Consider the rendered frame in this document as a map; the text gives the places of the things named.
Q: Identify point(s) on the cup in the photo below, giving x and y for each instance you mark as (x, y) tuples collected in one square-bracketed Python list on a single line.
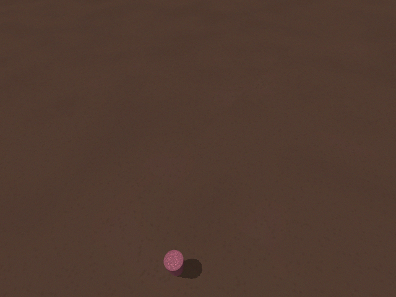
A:
[(174, 262)]

